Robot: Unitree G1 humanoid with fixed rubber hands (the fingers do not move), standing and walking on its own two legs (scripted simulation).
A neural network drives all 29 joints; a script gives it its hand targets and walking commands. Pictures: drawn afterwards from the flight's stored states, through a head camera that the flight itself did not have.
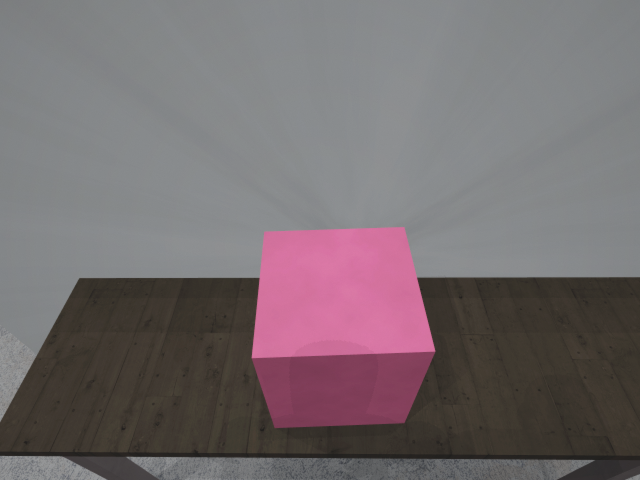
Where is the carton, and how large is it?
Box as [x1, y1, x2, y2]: [252, 227, 434, 427]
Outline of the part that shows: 403,227 264,232 252,349 252,360 274,427 404,422 432,358 434,348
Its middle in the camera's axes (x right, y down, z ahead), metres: +0.02 +0.15 +0.60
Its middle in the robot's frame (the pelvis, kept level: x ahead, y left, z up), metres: +0.36 +0.01 -0.06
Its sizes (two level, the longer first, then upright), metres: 0.210 0.200 0.250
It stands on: a table, 0.59 m high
